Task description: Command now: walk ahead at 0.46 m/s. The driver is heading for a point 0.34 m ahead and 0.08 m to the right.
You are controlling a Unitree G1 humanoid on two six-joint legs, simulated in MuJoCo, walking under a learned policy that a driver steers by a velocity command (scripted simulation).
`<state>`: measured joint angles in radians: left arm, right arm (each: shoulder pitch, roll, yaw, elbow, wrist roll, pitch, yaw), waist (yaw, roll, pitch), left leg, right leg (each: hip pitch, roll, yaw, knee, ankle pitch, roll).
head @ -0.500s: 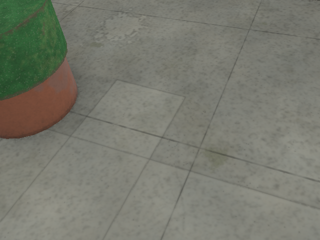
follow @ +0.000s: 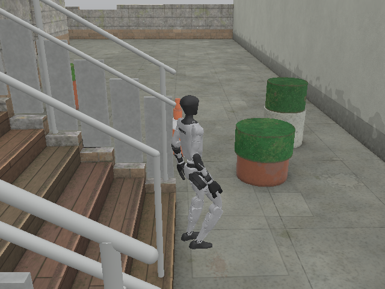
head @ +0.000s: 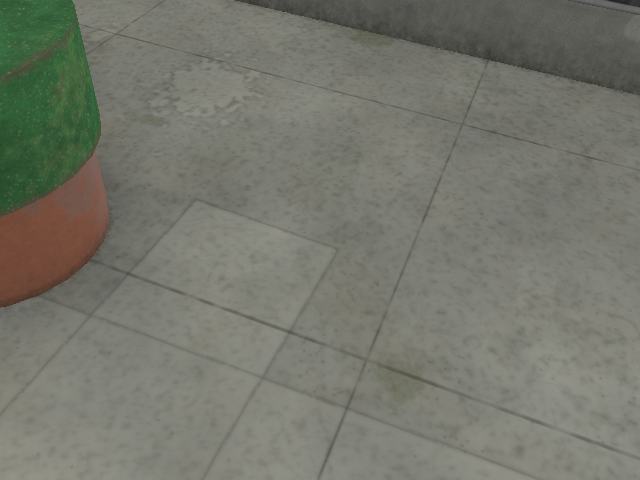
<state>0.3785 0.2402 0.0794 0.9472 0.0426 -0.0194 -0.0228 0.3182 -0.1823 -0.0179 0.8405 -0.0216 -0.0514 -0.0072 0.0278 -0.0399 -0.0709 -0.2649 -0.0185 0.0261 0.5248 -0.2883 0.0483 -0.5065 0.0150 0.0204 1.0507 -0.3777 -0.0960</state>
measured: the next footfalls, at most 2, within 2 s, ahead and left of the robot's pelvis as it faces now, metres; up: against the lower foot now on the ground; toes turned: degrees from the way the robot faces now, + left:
right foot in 0.38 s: +0.34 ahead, -0.09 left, +0.00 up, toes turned -4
left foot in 0.80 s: +0.35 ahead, +0.11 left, +0.00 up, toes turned -2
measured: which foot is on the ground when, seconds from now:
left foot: down 0.00-0.40, up 0.42-0.78, down 0.80-1.00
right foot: up 0.00-0.36, down 0.38-1.00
